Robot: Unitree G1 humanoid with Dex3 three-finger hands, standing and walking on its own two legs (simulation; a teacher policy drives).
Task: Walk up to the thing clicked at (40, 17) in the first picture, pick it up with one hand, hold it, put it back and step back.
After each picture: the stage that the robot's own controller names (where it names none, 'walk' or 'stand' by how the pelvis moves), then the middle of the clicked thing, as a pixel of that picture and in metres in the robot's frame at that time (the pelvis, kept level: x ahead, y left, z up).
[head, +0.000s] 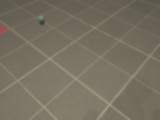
stand; (41, 20) +1.91 +0.52 -0.72
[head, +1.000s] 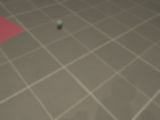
walk; (59, 25) +1.81 +0.21 -0.70
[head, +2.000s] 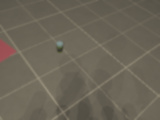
walk; (59, 47) +1.25 +0.17 -0.71
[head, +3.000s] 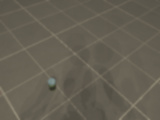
walk; (52, 84) +0.81 +0.22 -0.71
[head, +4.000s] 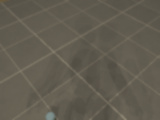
walk; (51, 119) +0.50 +0.22 -0.70
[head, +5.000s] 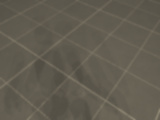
stand; out of the picture +0.41 +0.18 -0.69
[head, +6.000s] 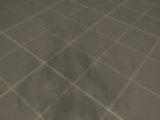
stand; out of the picture +0.38 +0.20 -0.72
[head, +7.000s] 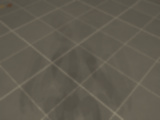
stand; out of the picture +0.38 +0.16 -0.72
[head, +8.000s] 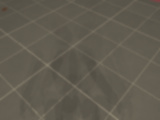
stand; out of the picture +0.38 +0.20 -0.72
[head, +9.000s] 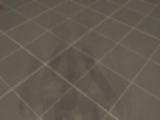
stand; out of the picture +0.36 +0.21 -0.72
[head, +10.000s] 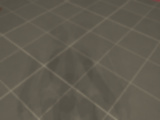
stand; out of the picture +0.37 +0.21 -0.72
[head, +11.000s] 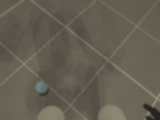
go down; (42, 89) +0.41 +0.20 -0.49
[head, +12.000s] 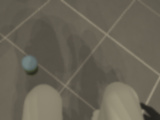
go down; (30, 66) +0.45 +0.20 -0.31
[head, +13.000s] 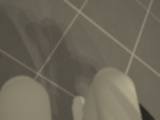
close in; out of the picture +0.44 +0.23 -0.24
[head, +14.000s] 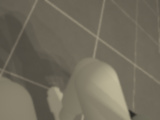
close; out of the picture +0.43 +0.26 -0.23
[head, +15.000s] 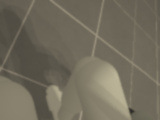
lift; out of the picture +0.43 +0.26 -0.23
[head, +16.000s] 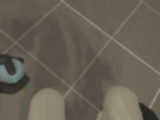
lift; (14, 76) +0.34 +0.22 -0.06
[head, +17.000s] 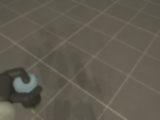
hold; (28, 92) +0.32 +0.18 +0.03
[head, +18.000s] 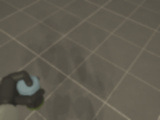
hold; (31, 93) +0.32 +0.17 +0.00
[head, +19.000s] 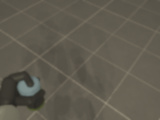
hold; (32, 94) +0.32 +0.17 +0.00
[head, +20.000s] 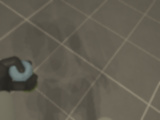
crouch; (25, 77) +0.38 +0.18 -0.06
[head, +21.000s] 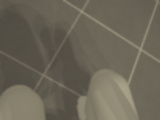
lower; out of the picture +0.49 +0.25 -0.11
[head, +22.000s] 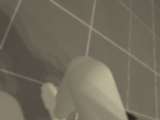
lower; out of the picture +0.45 +0.27 -0.23
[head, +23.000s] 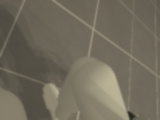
lower; out of the picture +0.45 +0.28 -0.23
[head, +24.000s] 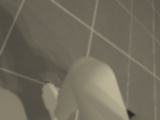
lower; out of the picture +0.45 +0.28 -0.23
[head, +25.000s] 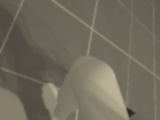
lower; out of the picture +0.45 +0.27 -0.23
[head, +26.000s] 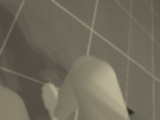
open; out of the picture +0.44 +0.27 -0.24
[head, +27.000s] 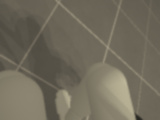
stand; out of the picture +0.45 +0.25 -0.24
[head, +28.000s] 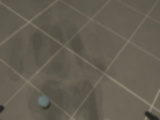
stand; (44, 102) +0.42 +0.20 -0.57
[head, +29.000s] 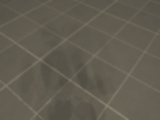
stand; out of the picture +0.39 +0.19 -0.67
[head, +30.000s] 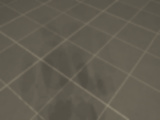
stand; out of the picture +0.39 +0.19 -0.67
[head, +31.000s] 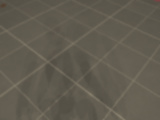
stand; out of the picture +0.40 +0.18 -0.71
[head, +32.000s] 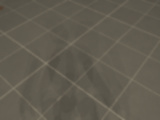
stand; out of the picture +0.39 +0.20 -0.72
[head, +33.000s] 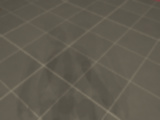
stand; out of the picture +0.38 +0.21 -0.73
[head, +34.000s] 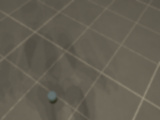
walk; (52, 97) +0.52 +0.19 -0.70
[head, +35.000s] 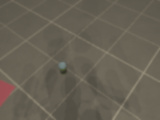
walk; (62, 68) +0.87 +0.23 -0.70
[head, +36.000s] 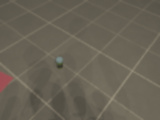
stand; (59, 63) +1.04 +0.17 -0.71
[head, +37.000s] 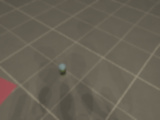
stand; (62, 69) +1.00 +0.19 -0.73
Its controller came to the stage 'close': yes
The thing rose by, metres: 0.70
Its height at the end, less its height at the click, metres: +0.00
